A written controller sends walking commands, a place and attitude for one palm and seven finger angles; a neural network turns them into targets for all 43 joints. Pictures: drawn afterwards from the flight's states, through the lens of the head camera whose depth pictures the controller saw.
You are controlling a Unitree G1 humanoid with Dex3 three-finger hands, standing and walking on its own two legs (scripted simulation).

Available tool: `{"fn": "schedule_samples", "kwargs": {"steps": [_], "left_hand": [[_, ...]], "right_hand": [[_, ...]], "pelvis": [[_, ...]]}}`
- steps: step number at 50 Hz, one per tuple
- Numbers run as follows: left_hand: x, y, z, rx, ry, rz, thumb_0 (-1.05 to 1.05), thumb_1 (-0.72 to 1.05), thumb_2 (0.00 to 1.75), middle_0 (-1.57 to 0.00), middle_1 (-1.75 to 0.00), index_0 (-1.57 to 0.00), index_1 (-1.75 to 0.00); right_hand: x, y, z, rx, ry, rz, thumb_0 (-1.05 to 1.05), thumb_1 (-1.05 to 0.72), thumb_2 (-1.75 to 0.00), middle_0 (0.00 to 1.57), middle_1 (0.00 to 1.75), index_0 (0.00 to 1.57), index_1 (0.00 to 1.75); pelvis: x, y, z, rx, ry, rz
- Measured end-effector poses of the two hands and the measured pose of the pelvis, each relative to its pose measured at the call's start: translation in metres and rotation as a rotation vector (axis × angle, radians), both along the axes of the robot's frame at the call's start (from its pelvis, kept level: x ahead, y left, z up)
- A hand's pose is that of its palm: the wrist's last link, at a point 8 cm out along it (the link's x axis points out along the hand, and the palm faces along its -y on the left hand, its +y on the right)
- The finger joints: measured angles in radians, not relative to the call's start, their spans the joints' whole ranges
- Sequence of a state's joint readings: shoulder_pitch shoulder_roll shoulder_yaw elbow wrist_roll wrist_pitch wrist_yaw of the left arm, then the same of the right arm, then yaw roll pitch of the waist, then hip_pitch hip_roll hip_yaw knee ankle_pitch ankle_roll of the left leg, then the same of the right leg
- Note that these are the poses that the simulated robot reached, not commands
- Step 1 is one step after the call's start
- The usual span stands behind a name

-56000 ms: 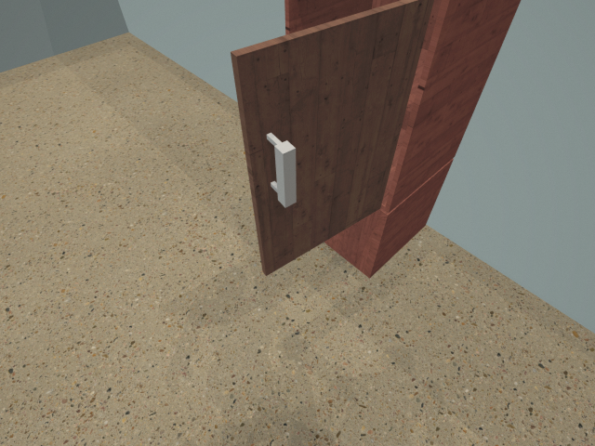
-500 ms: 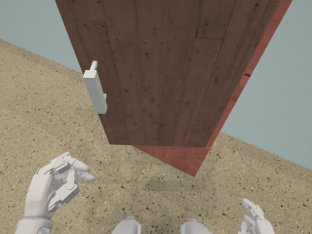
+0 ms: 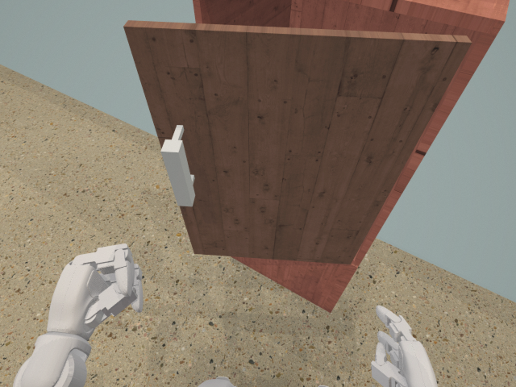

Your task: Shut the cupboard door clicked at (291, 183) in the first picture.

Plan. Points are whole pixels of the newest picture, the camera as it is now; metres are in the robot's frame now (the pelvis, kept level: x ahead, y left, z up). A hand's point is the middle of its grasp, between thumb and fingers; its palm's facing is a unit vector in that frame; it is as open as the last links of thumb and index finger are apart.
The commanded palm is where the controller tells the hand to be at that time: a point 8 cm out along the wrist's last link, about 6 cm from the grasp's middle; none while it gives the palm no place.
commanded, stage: raise the hand and make a fist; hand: left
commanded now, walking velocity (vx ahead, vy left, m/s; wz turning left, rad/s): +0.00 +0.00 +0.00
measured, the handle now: (182, 166) +0.44 +0.17 +0.08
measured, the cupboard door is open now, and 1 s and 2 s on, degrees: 27 27 27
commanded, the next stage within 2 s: bring the fist close to the handle in 0.46 s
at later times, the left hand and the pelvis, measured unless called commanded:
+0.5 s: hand (148, 287) +0.23 +0.17 +0.08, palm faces +0.01 -1.00 -0.04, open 3.1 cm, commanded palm +0.20 +0.22 +0.09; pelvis +0.00 -0.02 +0.01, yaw +0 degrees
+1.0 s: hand (171, 252) +0.28 +0.15 +0.09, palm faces +0.00 -1.00 -0.04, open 3.1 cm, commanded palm +0.25 +0.20 +0.09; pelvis +0.00 -0.02 +0.01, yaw -1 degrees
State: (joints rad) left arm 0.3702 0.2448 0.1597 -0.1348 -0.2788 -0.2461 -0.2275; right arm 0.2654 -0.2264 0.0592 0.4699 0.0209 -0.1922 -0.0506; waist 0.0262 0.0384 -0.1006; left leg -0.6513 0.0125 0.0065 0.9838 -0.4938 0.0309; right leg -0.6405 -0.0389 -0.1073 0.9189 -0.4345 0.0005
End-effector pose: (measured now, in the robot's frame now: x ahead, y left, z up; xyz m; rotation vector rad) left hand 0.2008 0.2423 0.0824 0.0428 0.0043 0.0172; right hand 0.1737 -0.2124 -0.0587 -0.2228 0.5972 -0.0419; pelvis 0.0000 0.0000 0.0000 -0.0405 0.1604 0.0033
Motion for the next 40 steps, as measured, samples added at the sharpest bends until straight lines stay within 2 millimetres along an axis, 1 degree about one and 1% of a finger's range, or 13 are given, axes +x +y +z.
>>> {"fn": "schedule_samples", "kwargs": {"steps": [6,10,18,23,32,36,40], "left_hand": [[0.009,-0.002,0.006,-0.002,0.006,-0.007,0.02,0.90,0.90,-1.29,-1.49,-1.29,-1.49],[0.011,-0.006,0.006,-0.011,0.015,-0.010,0.02,0.90,0.90,-1.30,-1.50,-1.30,-1.49],[0.008,-0.016,0.002,-0.011,0.015,-0.004,0.02,0.90,0.90,-1.30,-1.50,-1.30,-1.50],[0.006,-0.019,0.003,-0.005,0.009,-0.002,0.02,0.90,0.90,-1.30,-1.50,-1.30,-1.50],[0.006,-0.023,0.006,0.001,0.004,-0.002,0.02,0.90,0.90,-1.30,-1.50,-1.30,-1.50],[0.012,-0.027,0.006,-0.002,-0.008,-0.005,0.02,0.90,0.90,-1.30,-1.50,-1.30,-1.50],[0.025,-0.035,0.005,-0.008,-0.014,-0.022,0.02,0.90,0.90,-1.30,-1.50,-1.30,-1.50]], "right_hand": [[-0.014,-0.014,-0.002,-0.011,0.037,-0.032,0.01,-0.91,-0.90,0.20,0.30,0.21,0.30],[-0.021,-0.025,-0.001,-0.021,0.047,-0.055,0.01,-0.91,-0.90,0.20,0.30,0.21,0.30],[-0.024,-0.040,0.000,-0.039,0.045,-0.069,0.01,-0.91,-0.90,0.20,0.30,0.20,0.30],[-0.020,-0.041,0.000,-0.035,0.036,-0.063,0.01,-0.91,-0.90,0.20,0.30,0.20,0.30],[-0.012,-0.037,-0.001,-0.012,0.017,-0.047,0.01,-0.91,-0.90,0.20,0.30,0.20,0.30],[-0.012,-0.036,-0.002,-0.010,0.018,-0.039,0.01,-0.91,-0.90,0.20,0.30,0.20,0.30],[-0.014,-0.036,-0.005,-0.010,0.027,-0.039,0.01,-0.91,-0.90,0.20,0.30,0.20,0.30]], "pelvis": [[0.001,-0.004,0.005,0.007,-0.012,-0.004],[0.001,-0.007,0.007,0.014,-0.014,-0.009],[0.000,-0.013,0.008,0.021,-0.016,-0.011],[0.000,-0.017,0.007,0.022,-0.016,-0.010],[-0.001,-0.020,0.007,0.025,-0.019,-0.006],[-0.002,-0.021,0.007,0.025,-0.019,-0.003],[-0.003,-0.021,0.006,0.026,-0.019,-0.001]]}}
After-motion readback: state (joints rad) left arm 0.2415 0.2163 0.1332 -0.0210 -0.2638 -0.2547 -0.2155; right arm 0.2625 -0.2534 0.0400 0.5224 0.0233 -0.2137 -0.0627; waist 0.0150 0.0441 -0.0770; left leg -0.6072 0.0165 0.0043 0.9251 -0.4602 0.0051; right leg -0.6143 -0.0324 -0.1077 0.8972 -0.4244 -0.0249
